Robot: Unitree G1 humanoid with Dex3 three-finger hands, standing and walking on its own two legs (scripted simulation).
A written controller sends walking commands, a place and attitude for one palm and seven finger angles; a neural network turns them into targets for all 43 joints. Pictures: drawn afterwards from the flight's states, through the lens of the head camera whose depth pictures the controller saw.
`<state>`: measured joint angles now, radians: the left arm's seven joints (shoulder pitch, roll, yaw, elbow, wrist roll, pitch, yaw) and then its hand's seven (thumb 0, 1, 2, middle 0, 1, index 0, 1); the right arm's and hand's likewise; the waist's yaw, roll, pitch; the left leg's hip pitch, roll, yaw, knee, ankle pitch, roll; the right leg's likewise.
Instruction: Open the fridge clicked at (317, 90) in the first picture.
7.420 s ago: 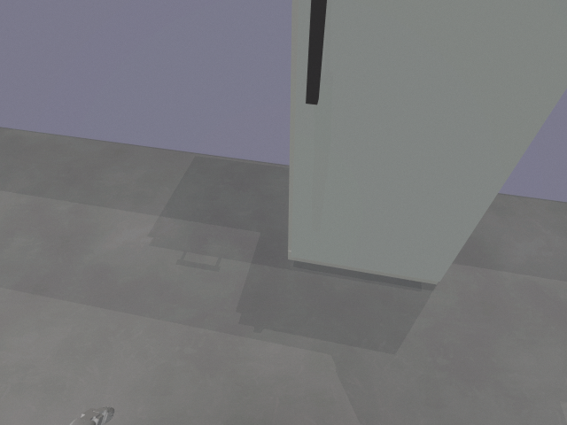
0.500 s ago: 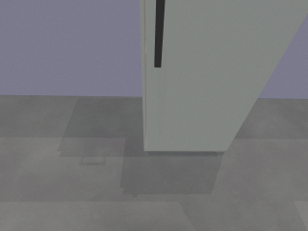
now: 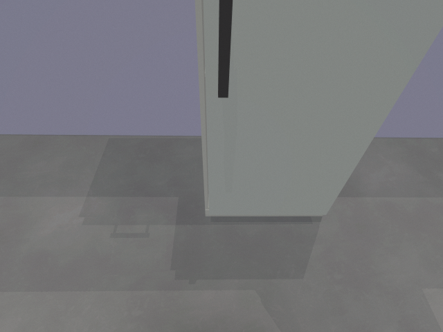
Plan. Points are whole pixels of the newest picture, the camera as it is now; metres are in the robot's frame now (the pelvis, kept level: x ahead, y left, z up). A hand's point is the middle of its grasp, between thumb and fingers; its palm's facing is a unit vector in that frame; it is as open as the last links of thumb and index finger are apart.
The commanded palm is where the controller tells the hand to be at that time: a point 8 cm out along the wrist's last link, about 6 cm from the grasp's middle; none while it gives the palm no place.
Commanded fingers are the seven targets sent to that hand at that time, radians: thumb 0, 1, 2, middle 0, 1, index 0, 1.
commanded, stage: look again from close up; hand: left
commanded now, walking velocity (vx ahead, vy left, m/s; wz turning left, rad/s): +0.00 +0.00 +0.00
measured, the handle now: (225, 14) +0.70 +0.04 +0.25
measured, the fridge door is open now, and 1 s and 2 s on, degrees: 0 0 0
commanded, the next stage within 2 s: shuffle to correct the standing spot in 0.70 s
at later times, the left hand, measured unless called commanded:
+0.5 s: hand out of the picture +0.03 +0.16 -0.17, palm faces +0.02 -0.98 -0.18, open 7.4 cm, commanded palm none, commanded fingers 0.00 0.90 0.90 -0.20 -0.30 -0.20 -0.30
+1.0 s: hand out of the picture +0.03 +0.15 -0.17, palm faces +0.02 -0.98 -0.19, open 7.4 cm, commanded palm none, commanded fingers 0.00 0.90 0.90 -0.20 -0.30 -0.20 -0.30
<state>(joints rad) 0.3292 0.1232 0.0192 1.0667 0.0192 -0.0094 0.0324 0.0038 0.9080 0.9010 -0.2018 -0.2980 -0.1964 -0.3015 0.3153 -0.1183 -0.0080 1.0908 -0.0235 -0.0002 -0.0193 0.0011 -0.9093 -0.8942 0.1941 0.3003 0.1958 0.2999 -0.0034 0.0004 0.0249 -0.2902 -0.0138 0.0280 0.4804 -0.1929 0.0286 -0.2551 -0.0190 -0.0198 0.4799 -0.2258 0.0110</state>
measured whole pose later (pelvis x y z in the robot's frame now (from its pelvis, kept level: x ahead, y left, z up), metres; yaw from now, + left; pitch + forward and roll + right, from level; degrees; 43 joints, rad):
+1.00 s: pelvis +0.05 -0.02 +0.00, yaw +0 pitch +0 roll +1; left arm 0.34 0.16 0.02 1.10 0.03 0.01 0.01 0.00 0.91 0.90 -0.20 -0.30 -0.20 -0.30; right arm 0.31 -0.13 -0.01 1.12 -0.03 0.00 -0.02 0.00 -0.91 -0.89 0.19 0.30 0.20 0.30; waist -0.01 -0.02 0.00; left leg -0.19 -0.02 0.03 0.44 -0.25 0.01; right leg -0.20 -0.03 -0.03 0.53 -0.35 -0.01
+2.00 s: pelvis +0.27 -0.17 +0.00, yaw +4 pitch +0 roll +1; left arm 0.22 0.15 0.04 1.00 0.03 -0.01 0.03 0.01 0.91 0.90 -0.20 -0.30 -0.20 -0.30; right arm 0.22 -0.23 -0.06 1.04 -0.02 0.05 -0.02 0.00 -0.91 -0.89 0.19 0.30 0.19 0.30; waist 0.01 0.03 0.08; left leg -0.40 0.02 0.05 0.96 -0.50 -0.04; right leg -0.29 -0.08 -0.10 0.57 -0.28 -0.01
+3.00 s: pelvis +0.21 -0.10 -0.01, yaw +4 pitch -1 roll -1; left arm 0.31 0.13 -0.02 1.08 0.02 -0.01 0.04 0.01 0.91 0.90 -0.20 -0.30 -0.20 -0.30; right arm 0.38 -0.16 0.00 1.07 -0.03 0.01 -0.01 0.00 -0.91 -0.89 0.19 0.30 0.19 0.30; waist -0.03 0.04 0.03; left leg -0.31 -0.01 0.11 0.54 -0.21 0.07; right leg -0.21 -0.02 -0.06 0.54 -0.31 -0.01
